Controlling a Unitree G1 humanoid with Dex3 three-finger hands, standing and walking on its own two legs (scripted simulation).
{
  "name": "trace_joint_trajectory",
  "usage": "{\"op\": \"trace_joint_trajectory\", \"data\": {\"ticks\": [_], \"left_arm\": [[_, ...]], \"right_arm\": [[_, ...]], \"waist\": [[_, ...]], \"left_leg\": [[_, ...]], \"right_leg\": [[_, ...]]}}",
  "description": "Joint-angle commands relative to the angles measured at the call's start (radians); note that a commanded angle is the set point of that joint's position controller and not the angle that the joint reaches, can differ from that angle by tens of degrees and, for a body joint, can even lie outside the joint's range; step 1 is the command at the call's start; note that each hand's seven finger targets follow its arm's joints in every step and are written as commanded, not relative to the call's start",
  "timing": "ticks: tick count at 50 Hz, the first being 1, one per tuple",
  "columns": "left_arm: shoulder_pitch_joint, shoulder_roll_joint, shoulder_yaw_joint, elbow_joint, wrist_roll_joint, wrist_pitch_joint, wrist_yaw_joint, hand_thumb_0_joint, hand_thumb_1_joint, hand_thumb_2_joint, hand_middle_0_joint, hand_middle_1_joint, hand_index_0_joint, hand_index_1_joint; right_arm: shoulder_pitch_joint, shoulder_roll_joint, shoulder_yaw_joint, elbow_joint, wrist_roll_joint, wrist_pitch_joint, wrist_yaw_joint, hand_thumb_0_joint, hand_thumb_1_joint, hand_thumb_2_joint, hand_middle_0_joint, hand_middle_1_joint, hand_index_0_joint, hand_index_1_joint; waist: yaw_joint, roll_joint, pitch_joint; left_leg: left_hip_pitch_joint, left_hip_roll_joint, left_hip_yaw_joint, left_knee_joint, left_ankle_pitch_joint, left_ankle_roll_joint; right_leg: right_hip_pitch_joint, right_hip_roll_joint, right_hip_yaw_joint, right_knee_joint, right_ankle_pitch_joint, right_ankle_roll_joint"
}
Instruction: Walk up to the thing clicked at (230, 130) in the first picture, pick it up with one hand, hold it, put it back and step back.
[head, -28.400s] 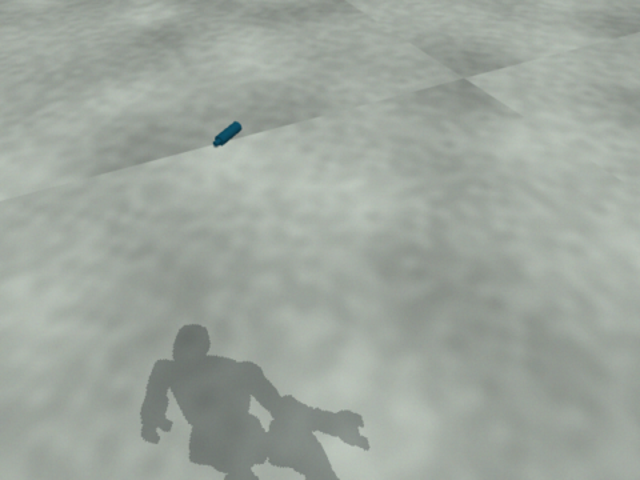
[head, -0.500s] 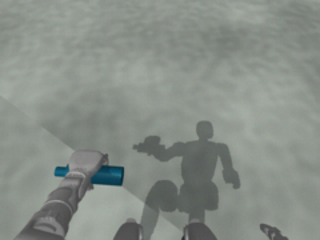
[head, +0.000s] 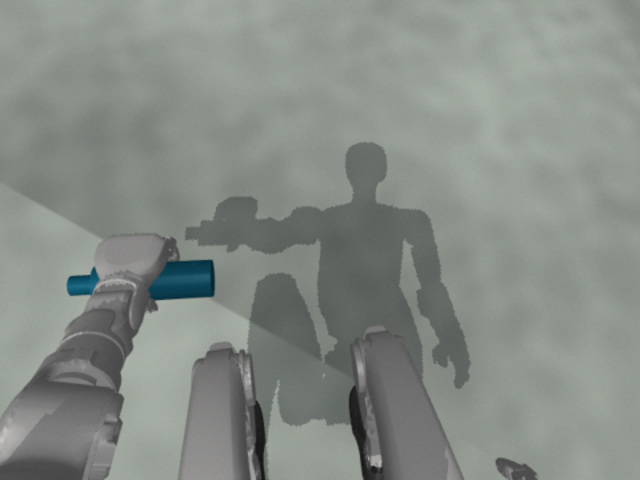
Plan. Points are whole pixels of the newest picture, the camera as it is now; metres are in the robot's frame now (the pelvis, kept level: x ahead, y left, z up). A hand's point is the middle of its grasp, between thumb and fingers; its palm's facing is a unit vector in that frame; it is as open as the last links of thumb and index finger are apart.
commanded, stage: crouch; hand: left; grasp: from above
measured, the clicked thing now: (144, 281) +0.41 +0.23 -0.19
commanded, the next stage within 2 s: lower in 0.90 s
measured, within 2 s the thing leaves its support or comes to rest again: neither
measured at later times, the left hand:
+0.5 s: hand (172, 277) +0.44 +0.21 -0.28, palm faces -0.47 -0.01 -0.88, open 8.7 cm
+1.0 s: hand (181, 282) +0.44 +0.21 -0.34, palm faces -0.46 +0.01 -0.89, open 8.7 cm
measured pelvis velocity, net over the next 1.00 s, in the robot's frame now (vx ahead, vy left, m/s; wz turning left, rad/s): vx -0.01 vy -0.01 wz -0.06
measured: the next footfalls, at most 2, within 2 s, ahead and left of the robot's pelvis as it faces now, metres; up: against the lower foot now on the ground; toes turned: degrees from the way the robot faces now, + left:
none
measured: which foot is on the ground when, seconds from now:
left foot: down 0.00-1.00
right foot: down 0.00-1.00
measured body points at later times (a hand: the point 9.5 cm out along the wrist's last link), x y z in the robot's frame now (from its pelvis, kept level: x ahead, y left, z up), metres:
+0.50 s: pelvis +0.00 -0.01 -0.10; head +0.24 +0.02 +0.29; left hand +0.46 +0.21 -0.23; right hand +0.06 -0.29 -0.22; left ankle +0.08 +0.12 -0.47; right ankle +0.08 -0.14 -0.47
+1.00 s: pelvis -0.01 -0.01 -0.15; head +0.23 +0.02 +0.23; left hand +0.46 +0.21 -0.29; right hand +0.01 -0.29 -0.27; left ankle +0.08 +0.12 -0.47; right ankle +0.08 -0.14 -0.47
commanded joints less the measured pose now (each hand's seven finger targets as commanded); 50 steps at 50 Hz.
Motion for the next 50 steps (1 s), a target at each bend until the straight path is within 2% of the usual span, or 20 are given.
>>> {"op": "trace_joint_trajectory", "data": {"ticks": [1,3,5,6,8,9,11,12,15,21,23,26,31,32,33,35,36,38,44,50], "left_arm": [[-0.427,0.259,0.068,-0.183,0.014,-0.035,0.091,0.0,0.719,0.773,-1.13,-0.518,-1.118,-0.534],[-0.431,0.286,0.093,-0.163,0.023,-0.041,0.119,0.0,0.687,0.786,-1.108,-0.517,-1.093,-0.536],[-0.478,0.263,0.082,-0.179,0.029,-0.049,0.137,0.0,0.702,0.79,-1.121,-0.533,-1.108,-0.549],[-0.487,0.287,0.092,-0.167,0.042,-0.046,0.148,0.0,0.709,0.789,-1.124,-0.53,-1.111,-0.546],[-0.489,0.319,0.118,-0.152,0.056,-0.041,0.166,0.0,0.71,0.778,-1.134,-0.499,-1.116,-0.521],[-0.485,0.285,0.103,-0.138,0.059,-0.037,0.169,0.0,0.732,0.792,-1.147,-0.516,-1.131,-0.535],[-0.481,0.33,0.133,-0.116,0.065,-0.026,0.181,0.0,0.74,0.802,-1.156,-0.513,-1.138,-0.535],[-0.482,0.291,0.117,-0.11,0.06,-0.02,0.182,0.0,0.743,0.792,-1.152,-0.516,-1.136,-0.534],[-0.475,0.317,0.135,-0.079,0.053,-0.001,0.176,0.0,0.769,0.788,-1.163,-0.525,-1.15,-0.541],[-0.457,0.308,0.124,-0.068,0.017,0.006,0.127,0.0,0.746,0.8,-1.139,-0.543,-1.125,-0.558],[-0.45,0.339,0.13,-0.07,0.019,-0.003,0.115,0.0,0.744,0.762,-1.127,-0.541,-1.121,-0.549],[-0.453,0.33,0.13,-0.073,0.024,-0.025,0.106,0.0,0.756,0.766,-1.135,-0.534,-1.127,-0.544],[-0.517,0.358,0.145,-0.107,0.042,-0.06,0.12,0.0,0.724,0.718,-1.109,-0.512,-1.105,-0.518],[-0.478,0.336,0.136,-0.058,0.053,-0.058,0.123,0.0,0.714,0.714,-1.111,-0.494,-1.102,-0.504],[-0.545,0.372,0.148,-0.125,0.058,-0.069,0.129,0.0,0.723,0.694,-1.1,-0.515,-1.101,-0.515],[-0.5,0.334,0.136,-0.04,0.063,-0.064,0.14,0.0,0.69,0.71,-1.09,-0.496,-1.082,-0.506],[-0.553,0.355,0.144,-0.085,0.066,-0.073,0.148,0.0,0.698,0.718,-1.091,-0.507,-1.083,-0.515],[-0.546,0.37,0.143,-0.035,0.072,-0.068,0.159,0.0,0.688,0.721,-1.096,-0.497,-1.083,-0.511],[-0.595,0.392,0.152,0.009,0.066,-0.045,0.186,0.0,0.696,0.7,-1.095,-0.488,-1.084,-0.5],[-0.592,0.396,0.141,0.055,0.047,-0.032,0.167,0.0,0.717,0.72,-1.127,-0.486,-1.109,-0.506]], "right_arm": [[0.146,-0.228,-0.065,-0.043,-0.008,-0.044,0.006,0.0,-0.899,-0.901,0.199,0.299,0.2,0.299],[0.147,-0.232,-0.064,-0.033,-0.016,-0.052,0.015,0.0,-0.898,-0.901,0.199,0.299,0.2,0.299],[0.15,-0.218,-0.06,-0.035,-0.027,-0.058,0.028,0.0,-0.904,-0.903,0.199,0.299,0.199,0.299],[0.15,-0.23,-0.062,-0.025,-0.03,-0.06,0.031,0.0,-0.903,-0.902,0.199,0.299,0.199,0.299],[0.145,-0.228,-0.061,-0.026,-0.04,-0.063,0.041,0.0,-0.905,-0.903,0.199,0.299,0.199,0.299],[0.147,-0.22,-0.056,-0.031,-0.044,-0.064,0.049,0.0,-0.907,-0.904,0.199,0.299,0.199,0.299],[0.143,-0.228,-0.059,-0.029,-0.047,-0.063,0.054,0.0,-0.906,-0.903,0.199,0.299,0.199,0.299],[0.137,-0.214,-0.056,-0.034,-0.049,-0.065,0.059,0.0,-0.906,-0.903,0.199,0.299,0.199,0.299],[0.133,-0.223,-0.057,-0.039,-0.051,-0.061,0.069,0.0,-0.905,-0.902,0.199,0.299,0.199,0.299],[0.131,-0.218,-0.057,-0.04,-0.052,-0.053,0.086,0.0,-0.906,-0.902,0.199,0.299,0.2,0.299],[0.125,-0.217,-0.057,-0.036,-0.048,-0.047,0.088,0.0,-0.906,-0.902,0.2,0.299,0.2,0.299],[0.139,-0.23,-0.06,-0.028,-0.051,-0.047,0.094,0.0,-0.905,-0.902,0.2,0.299,0.2,0.299],[0.147,-0.245,-0.062,-0.019,-0.055,-0.047,0.101,0.0,-0.908,-0.903,0.199,0.299,0.2,0.299],[0.147,-0.247,-0.058,-0.02,-0.055,-0.048,0.1,0.0,-0.909,-0.903,0.199,0.299,0.199,0.299],[0.148,-0.253,-0.061,-0.01,-0.057,-0.048,0.104,0.0,-0.908,-0.903,0.2,0.299,0.2,0.299],[0.146,-0.253,-0.057,-0.014,-0.06,-0.052,0.107,0.0,-0.909,-0.904,0.2,0.299,0.2,0.299],[0.147,-0.256,-0.056,-0.006,-0.064,-0.053,0.11,0.0,-0.908,-0.903,0.2,0.3,0.2,0.3],[0.136,-0.257,-0.054,-0.009,-0.061,-0.054,0.108,0.0,-0.908,-0.904,0.2,0.3,0.2,0.3],[0.134,-0.268,-0.042,0.002,-0.068,-0.066,0.108,0.0,-0.905,-0.902,0.2,0.3,0.2,0.3],[0.138,-0.266,-0.022,0.008,-0.071,-0.073,0.111,0.0,-0.91,-0.904,0.2,0.3,0.199,0.3]], "waist": [[-0.02,0.142,-0.652],[-0.014,0.146,-0.679],[-0.037,0.176,-0.682],[-0.038,0.186,-0.684],[-0.027,0.211,-0.698],[-0.035,0.219,-0.702],[-0.024,0.222,-0.693],[-0.027,0.238,-0.685],[-0.029,0.223,-0.705],[-0.037,0.16,-0.696],[-0.025,0.162,-0.687],[-0.038,0.168,-0.659],[-0.052,0.203,-0.637],[-0.049,0.212,-0.623],[-0.053,0.24,-0.644],[-0.059,0.224,-0.616],[-0.065,0.252,-0.627],[-0.058,0.243,-0.632],[-0.068,0.252,-0.602],[-0.073,0.222,-0.589]], "left_leg": [[0.503,-0.02,-0.022,-0.169,0.103,0.003],[0.487,-0.021,-0.018,-0.126,0.141,0.001],[0.48,-0.019,-0.005,-0.085,0.154,0.003],[0.471,-0.017,-0.01,-0.073,0.165,-0.001],[0.455,-0.015,0.004,-0.027,0.202,0.001],[0.458,-0.017,0.008,-0.012,0.219,0.002],[0.419,-0.017,0.016,0.006,0.202,0.003],[0.411,-0.018,0.017,0.011,0.194,0.002],[0.387,-0.014,0.02,0.052,0.211,0.009],[0.263,-0.012,0.031,0.128,0.204,0.025],[0.233,-0.012,0.03,0.142,0.191,0.027],[0.217,-0.01,0.021,0.159,0.184,0.02],[0.233,-0.007,0.007,0.18,0.178,0.012],[0.248,-0.007,-0.002,0.171,0.18,0.005],[0.257,-0.005,-0.003,0.178,0.171,0.003],[0.243,-0.006,-0.003,0.19,0.152,0.004],[0.24,-0.006,-0.003,0.194,0.147,0.002],[0.209,-0.009,0.01,0.211,0.118,0.01],[0.158,-0.011,0.014,0.23,0.058,0.011],[0.102,-0.013,0.027,0.279,0.079,0.019]], "right_leg": [[0.155,0.014,-0.08,-0.152,0.14,-0.078],[0.124,0.013,-0.08,-0.115,0.168,-0.076],[0.117,0.013,-0.076,-0.095,0.187,-0.075],[0.089,0.011,-0.08,-0.071,0.194,-0.076],[0.079,0.015,-0.079,-0.04,0.224,-0.076],[0.077,0.014,-0.079,-0.032,0.24,-0.075],[0.067,0.017,-0.08,-0.016,0.228,-0.076],[0.057,0.018,-0.083,-0.004,0.222,-0.078],[0.068,0.025,-0.086,0.017,0.247,-0.075],[0.124,0.034,-0.08,0.05,0.282,-0.06],[0.113,0.041,-0.081,0.066,0.268,-0.062],[0.062,0.04,-0.091,0.098,0.251,-0.066],[-0.024,0.041,-0.107,0.146,0.23,-0.075],[-0.053,0.037,-0.111,0.16,0.222,-0.078],[-0.07,0.041,-0.115,0.174,0.212,-0.081],[-0.093,0.038,-0.118,0.182,0.2,-0.08],[-0.105,0.037,-0.12,0.196,0.195,-0.079],[-0.112,0.045,-0.118,0.195,0.177,-0.082],[-0.15,0.041,-0.125,0.221,0.125,-0.082],[-0.121,0.044,-0.121,0.237,0.152,-0.076]]}}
